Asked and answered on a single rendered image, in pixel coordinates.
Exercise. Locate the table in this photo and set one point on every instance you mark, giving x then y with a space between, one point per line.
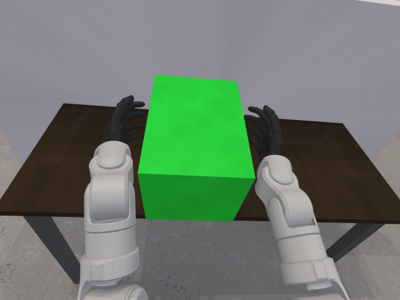
342 183

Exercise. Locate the robot left upper arm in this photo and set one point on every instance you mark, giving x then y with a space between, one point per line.
116 292

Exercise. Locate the robot left hand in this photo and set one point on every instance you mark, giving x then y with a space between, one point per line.
118 127

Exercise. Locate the carton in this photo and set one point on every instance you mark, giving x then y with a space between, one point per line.
195 161

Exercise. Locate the left robot forearm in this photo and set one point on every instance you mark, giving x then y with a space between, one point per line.
109 219

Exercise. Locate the right robot forearm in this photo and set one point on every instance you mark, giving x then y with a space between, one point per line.
304 262

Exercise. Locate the robot right hand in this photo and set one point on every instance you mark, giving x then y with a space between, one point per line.
270 140

